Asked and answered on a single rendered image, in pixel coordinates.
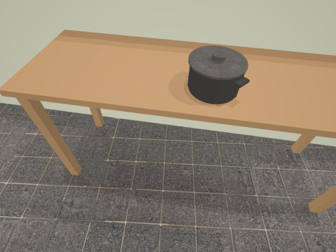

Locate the lid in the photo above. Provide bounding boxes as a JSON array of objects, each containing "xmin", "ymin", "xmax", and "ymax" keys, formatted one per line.
[{"xmin": 188, "ymin": 46, "xmax": 248, "ymax": 80}]

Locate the knob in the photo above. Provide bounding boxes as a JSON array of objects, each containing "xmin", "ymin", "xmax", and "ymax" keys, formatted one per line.
[{"xmin": 212, "ymin": 50, "xmax": 226, "ymax": 62}]

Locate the table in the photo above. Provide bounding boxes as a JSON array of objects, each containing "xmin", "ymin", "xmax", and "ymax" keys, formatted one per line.
[{"xmin": 0, "ymin": 30, "xmax": 336, "ymax": 213}]

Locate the pot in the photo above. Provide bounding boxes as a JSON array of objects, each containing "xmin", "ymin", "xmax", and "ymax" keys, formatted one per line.
[{"xmin": 187, "ymin": 67, "xmax": 250, "ymax": 104}]

